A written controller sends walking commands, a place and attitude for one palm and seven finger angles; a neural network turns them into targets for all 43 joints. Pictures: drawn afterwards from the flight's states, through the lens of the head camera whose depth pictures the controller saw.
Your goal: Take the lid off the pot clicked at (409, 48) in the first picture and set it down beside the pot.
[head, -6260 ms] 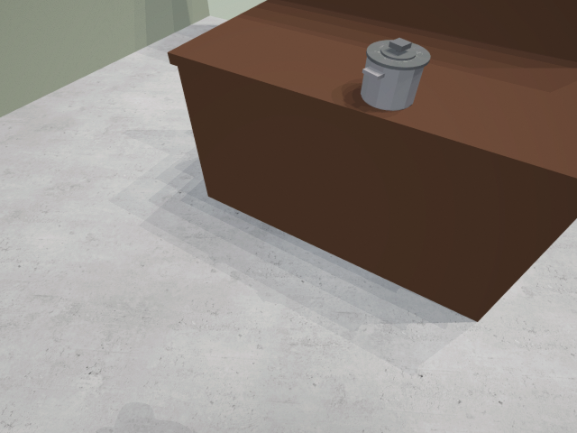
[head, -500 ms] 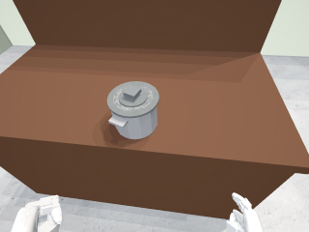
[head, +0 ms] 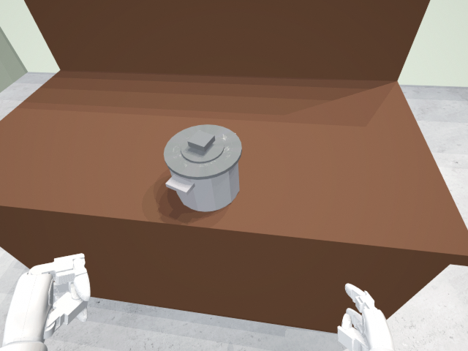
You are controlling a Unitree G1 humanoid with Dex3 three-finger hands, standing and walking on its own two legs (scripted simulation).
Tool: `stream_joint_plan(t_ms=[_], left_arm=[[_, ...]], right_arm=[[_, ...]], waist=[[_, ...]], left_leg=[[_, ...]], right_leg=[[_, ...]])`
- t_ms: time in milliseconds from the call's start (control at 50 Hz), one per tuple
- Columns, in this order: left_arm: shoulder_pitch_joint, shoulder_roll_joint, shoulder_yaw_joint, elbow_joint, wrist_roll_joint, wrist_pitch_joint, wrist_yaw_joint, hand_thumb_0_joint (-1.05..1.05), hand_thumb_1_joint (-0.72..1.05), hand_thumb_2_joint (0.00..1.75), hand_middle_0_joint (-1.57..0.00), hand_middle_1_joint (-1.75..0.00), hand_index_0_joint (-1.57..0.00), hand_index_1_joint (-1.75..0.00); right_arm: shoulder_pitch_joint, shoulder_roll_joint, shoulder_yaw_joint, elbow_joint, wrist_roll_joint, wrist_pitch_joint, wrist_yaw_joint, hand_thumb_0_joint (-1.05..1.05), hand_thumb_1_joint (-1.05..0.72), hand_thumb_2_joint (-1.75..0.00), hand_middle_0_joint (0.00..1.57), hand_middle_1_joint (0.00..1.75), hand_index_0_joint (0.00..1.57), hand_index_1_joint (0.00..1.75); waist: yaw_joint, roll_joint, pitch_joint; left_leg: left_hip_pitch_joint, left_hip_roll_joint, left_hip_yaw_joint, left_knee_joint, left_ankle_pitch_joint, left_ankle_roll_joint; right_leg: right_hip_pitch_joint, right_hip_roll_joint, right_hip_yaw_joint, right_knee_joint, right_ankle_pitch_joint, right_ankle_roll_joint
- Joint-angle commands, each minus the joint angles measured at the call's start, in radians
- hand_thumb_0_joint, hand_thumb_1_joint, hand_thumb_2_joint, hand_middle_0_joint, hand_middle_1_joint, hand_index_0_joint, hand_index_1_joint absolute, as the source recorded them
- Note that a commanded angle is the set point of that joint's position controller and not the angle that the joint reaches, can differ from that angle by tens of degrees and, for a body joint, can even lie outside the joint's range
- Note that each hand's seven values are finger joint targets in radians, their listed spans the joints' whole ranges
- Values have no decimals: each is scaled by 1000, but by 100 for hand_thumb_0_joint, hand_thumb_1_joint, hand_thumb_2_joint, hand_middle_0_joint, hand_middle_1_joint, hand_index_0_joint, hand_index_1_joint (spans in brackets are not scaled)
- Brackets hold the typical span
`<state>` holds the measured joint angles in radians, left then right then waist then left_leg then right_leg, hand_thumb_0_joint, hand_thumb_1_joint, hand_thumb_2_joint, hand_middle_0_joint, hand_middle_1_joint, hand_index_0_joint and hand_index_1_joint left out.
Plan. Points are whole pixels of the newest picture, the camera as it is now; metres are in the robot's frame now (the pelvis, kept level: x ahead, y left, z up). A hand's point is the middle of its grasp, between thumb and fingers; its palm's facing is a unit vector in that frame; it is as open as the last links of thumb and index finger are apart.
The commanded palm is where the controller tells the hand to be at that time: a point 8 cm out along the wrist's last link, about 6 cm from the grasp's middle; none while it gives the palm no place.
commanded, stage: reach forward and open the fingers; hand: left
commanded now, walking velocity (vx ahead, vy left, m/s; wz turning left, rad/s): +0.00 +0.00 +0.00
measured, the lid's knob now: (201, 140) +0.48 +0.13 +0.10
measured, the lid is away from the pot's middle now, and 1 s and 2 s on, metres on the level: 0.00 0.00 0.00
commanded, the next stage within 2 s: move the open hand above the knob in 1.18 s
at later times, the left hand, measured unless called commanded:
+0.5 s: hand (57, 290) +0.16 +0.27 +0.09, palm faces -0.24 -0.05 -0.97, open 3.5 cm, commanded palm +0.16 +0.27 +0.16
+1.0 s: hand (47, 244) +0.21 +0.29 +0.14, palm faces -0.12 -0.02 -0.99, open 9.2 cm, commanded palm +0.19 +0.28 +0.21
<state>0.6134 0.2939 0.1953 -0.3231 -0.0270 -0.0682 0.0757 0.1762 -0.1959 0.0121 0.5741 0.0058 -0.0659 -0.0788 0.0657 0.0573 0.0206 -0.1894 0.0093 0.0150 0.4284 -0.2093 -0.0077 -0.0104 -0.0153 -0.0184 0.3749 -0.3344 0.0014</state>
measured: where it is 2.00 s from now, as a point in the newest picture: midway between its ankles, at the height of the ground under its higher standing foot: outside the picture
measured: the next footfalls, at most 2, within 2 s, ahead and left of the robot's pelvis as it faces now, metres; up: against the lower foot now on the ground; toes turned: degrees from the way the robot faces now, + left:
none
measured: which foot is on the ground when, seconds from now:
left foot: down 0.00-1.00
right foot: down 0.00-1.00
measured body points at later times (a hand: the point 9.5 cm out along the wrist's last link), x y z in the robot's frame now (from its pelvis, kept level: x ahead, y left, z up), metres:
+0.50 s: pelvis -0.03 +0.01 -0.01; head -0.02 -0.04 +0.44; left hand +0.17 +0.27 +0.15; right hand +0.20 -0.21 -0.10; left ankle +0.01 +0.13 -0.74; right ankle -0.08 -0.12 -0.74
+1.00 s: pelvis -0.06 +0.04 +0.00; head -0.04 +0.00 +0.44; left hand +0.21 +0.29 +0.19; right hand +0.16 -0.17 -0.10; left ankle +0.01 +0.13 -0.74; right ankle -0.08 -0.12 -0.74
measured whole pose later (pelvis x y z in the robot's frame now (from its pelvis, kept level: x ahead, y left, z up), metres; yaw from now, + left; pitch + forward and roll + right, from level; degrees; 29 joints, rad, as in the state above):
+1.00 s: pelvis -0.06 +0.04 +0.00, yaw +2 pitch -1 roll -1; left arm -0.02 0.69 0.04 -0.22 0.75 0.03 -0.29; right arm 0.10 -0.26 0.02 0.56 0.04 0.09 0.02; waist 0.07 0.12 0.04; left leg -0.31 -0.03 0.00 0.45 -0.12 0.04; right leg -0.14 -0.05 -0.04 0.43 -0.27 0.04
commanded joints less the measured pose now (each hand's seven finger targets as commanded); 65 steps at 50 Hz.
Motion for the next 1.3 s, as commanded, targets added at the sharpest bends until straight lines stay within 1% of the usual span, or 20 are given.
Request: stream_joint_plan(t_ms=[0,60,80,100,140,180,240,340,420,480,620,640,720,860,940,1020,1040,1200,1220,1280], left_arm=[[-44,151,119,-211,-14,-68,14,0,90,90,-130,-150,-130,-150],[-66,179,141,-293,-15,-85,22,0,90,90,-130,-150,-130,-150],[-114,392,78,-359,408,-10,46,0,88,90,-128,-148,-128,-148],[-89,309,83,-391,414,37,60,0,85,90,-126,-147,-126,-147],[12,335,66,-308,588,118,60,0,80,91,-122,-142,-122,-142],[4,403,81,-260,700,152,33,0,74,94,-120,-134,-120,-134],[-123,513,98,-303,790,169,-20,0,64,99,-119,-118,-119,-118],[-232,514,32,-205,750,136,-178,0,49,107,-114,-100,-114,-100],[-407,678,133,-265,747,79,-253,0,37,112,-109,-86,-109,-86],[-372,607,106,-120,729,48,-284,0,28,115,-105,-76,-105,-76],[-558,627,96,-185,741,32,-283,0,8,122,-97,-51,-97,-51],[-580,608,70,-136,746,37,-288,0,5,123,-96,-47,-96,-47],[-664,651,103,-120,765,63,-282,0,-7,129,-91,-33,-91,-33],[-831,623,24,-90,760,90,-320,0,-29,141,-83,-8,-83,-8],[-938,658,30,-102,779,92,-332,0,-29,143,-84,-8,-84,-8],[-907,649,50,25,772,123,-342,0,-30,145,-84,-8,-84,-8],[-948,612,-4,44,773,131,-361,0,-30,146,-84,-8,-84,-8],[-1144,705,31,16,791,123,-386,0,-32,150,-85,-8,-85,-8],[-1140,700,39,23,783,126,-382,0,-32,150,-85,-8,-85,-8],[-1160,638,-24,78,777,139,-408,0,-32,151,-85,-8,-85,-8]], right_arm=[[-125,-100,-40,-168,3,-51,-7,0,-90,-90,20,30,20,30],[-121,-100,-38,-170,1,-64,-5,0,-90,-90,20,30,20,30],[-114,-172,-29,-174,-18,-7,15,0,-90,-90,20,30,20,30],[-124,-136,-40,-208,-11,24,31,0,-90,-90,20,30,20,30],[-149,-138,-45,-208,-1,84,56,0,-90,-90,20,30,20,30],[-183,-156,-46,-215,5,137,69,0,-90,-90,20,30,20,30],[-219,-163,-39,-239,23,159,69,0,-90,-90,20,30,20,30],[-205,-164,-46,-220,45,145,59,0,-90,-90,20,30,20,30],[-240,-177,-39,-225,41,118,40,0,-90,-90,20,30,20,30],[-180,-166,-44,-198,36,127,45,0,-90,-90,20,30,20,30],[-223,-168,-45,-213,38,108,81,0,-90,-90,20,30,20,30],[-200,-164,-42,-195,32,116,83,0,-90,-90,20,30,20,30],[-225,-174,-45,-199,42,114,96,0,-90,-90,20,30,20,30],[-227,-175,-40,-189,46,113,100,0,-90,-90,20,30,20,30],[-241,-171,-31,-186,40,104,94,0,-90,-90,20,30,20,30],[-232,-183,-36,-185,46,102,97,0,-90,-90,20,30,20,30],[-234,-179,-27,-178,45,110,98,0,-90,-90,20,30,20,30],[-238,-185,-27,-174,46,90,80,0,-90,-90,20,30,20,30],[-235,-185,-28,-181,49,85,81,0,-90,-90,20,30,20,30],[-234,-184,-27,-174,46,87,83,0,-90,-90,20,30,20,30]], waist=[[-8,-52,-64],[-3,-7,-111],[-9,56,-135],[3,92,-153],[15,62,-147],[19,-18,-153],[12,-4,-229],[-27,-79,-165],[-14,-9,-212],[-18,-40,-140],[-3,63,-201],[-6,28,-207],[2,54,-202],[-11,34,-211],[-2,67,-264],[-7,48,-195],[-10,20,-195],[-5,52,-248],[-16,86,-245],[-12,35,-234]], left_leg=[[212,5,29,-13,248,45],[230,5,27,-3,278,43],[110,-4,47,56,365,52],[92,3,49,61,413,47],[59,6,53,84,377,42],[16,0,46,88,297,41],[26,-13,30,105,247,52],[27,-32,2,96,206,69],[83,-35,-11,87,240,68],[74,-37,-13,57,222,63],[136,-28,-30,18,214,55],[126,-32,-30,6,201,54],[131,-21,-44,-13,170,47],[125,-15,-62,-59,75,39],[144,-18,-77,-64,58,40],[113,-21,-76,-58,26,38],[96,-24,-72,-76,10,36],[122,-28,-81,-71,-11,37],[132,-31,-80,-53,-4,40],[122,-36,-68,-56,26,40]], right_leg=[[-194,4,-37,-76,341,6],[-171,3,-32,-66,373,2],[-250,19,-27,30,418,4],[-232,13,-58,55,423,-9],[-255,28,-41,65,388,-22],[-258,27,-27,72,355,-19],[-226,13,-6,73,381,-8],[-261,8,-16,36,393,17],[-242,8,-4,13,416,16],[-266,16,-39,-13,341,17],[-238,30,-37,-19,264,-5],[-229,32,-52,-23,242,-2],[-224,40,-45,-15,195,-15],[-232,41,-53,-17,111,-9],[-218,46,-51,-2,101,-19],[-251,54,-49,0,80,-22],[-247,49,-57,-9,73,-17],[-243,46,-46,1,52,-18],[-250,53,-44,10,56,-23],[-252,50,-51,1,82,-19]])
